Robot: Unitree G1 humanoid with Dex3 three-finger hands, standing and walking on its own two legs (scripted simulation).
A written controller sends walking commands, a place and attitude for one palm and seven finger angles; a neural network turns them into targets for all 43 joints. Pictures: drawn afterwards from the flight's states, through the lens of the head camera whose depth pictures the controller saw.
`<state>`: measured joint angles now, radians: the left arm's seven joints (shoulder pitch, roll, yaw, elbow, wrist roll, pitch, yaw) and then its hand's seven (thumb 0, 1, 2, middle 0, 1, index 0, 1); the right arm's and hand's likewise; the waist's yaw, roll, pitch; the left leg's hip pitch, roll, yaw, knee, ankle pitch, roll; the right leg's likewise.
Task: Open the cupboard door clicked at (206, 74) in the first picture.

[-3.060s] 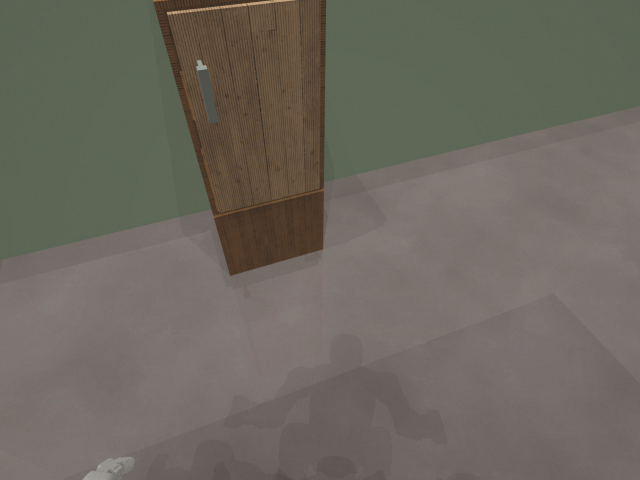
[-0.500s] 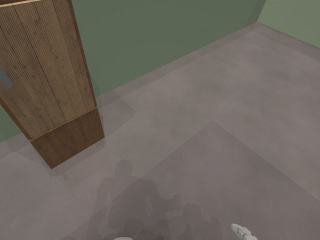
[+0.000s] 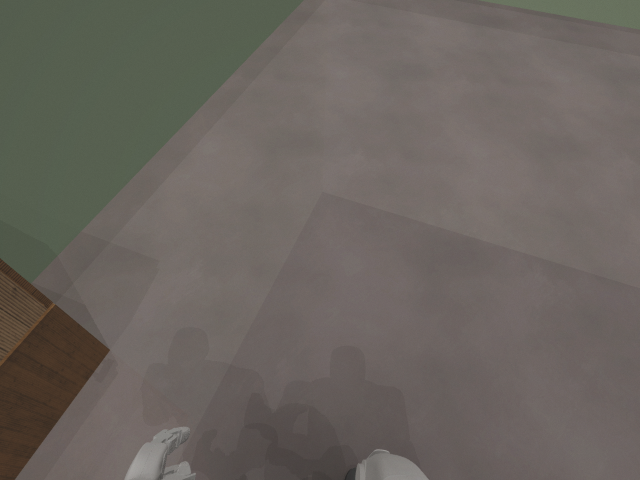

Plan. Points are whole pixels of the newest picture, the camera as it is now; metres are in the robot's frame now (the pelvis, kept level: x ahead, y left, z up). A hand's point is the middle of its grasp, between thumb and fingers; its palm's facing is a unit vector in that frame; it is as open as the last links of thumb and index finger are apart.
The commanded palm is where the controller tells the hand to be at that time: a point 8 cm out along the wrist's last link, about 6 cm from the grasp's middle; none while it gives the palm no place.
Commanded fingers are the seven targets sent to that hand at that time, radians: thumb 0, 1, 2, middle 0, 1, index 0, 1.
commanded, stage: walk to a spot facing it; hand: left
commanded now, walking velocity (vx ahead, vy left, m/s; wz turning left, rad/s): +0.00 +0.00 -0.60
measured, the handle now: out of the picture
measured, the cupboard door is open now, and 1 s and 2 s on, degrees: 0 0 0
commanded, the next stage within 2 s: none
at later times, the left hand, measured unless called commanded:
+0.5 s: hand (149, 461) +0.17 +0.24 -0.16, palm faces -0.19 -0.96 -0.21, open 7.4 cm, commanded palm none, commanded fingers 0.00 0.90 0.90 -0.20 -0.30 -0.20 -0.30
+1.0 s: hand (234, 404) +0.24 +0.13 -0.13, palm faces -0.55 -0.78 -0.29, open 7.3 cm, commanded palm none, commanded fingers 0.00 0.90 0.90 -0.20 -0.30 -0.20 -0.30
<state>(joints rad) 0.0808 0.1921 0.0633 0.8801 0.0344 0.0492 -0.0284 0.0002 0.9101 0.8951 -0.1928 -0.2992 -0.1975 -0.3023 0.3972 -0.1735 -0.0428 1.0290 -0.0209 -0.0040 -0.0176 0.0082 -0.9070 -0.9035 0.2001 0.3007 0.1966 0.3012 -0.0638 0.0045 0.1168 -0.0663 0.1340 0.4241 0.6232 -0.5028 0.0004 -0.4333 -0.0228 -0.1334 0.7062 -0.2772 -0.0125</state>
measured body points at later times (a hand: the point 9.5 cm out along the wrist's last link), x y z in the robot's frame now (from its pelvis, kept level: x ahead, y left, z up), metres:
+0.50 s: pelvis +0.04 +0.06 +0.01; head +0.08 +0.08 +0.46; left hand +0.18 +0.29 -0.15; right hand +0.11 -0.21 -0.10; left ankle +0.09 +0.16 -0.72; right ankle +0.03 -0.08 -0.67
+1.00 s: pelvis +0.03 +0.02 +0.01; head +0.05 -0.02 +0.46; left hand +0.26 +0.17 -0.11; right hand -0.10 -0.21 -0.15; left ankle +0.09 +0.16 -0.65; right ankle -0.03 -0.06 -0.72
